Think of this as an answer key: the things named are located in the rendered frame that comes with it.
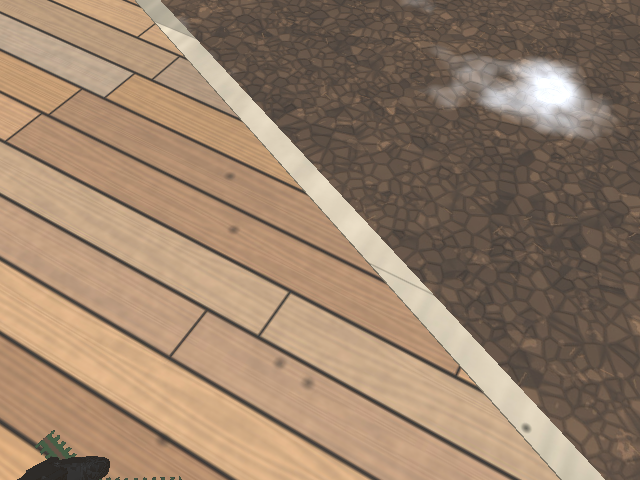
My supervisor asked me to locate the left robot hand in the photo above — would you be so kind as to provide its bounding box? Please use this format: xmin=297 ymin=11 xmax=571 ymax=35
xmin=17 ymin=456 xmax=110 ymax=480

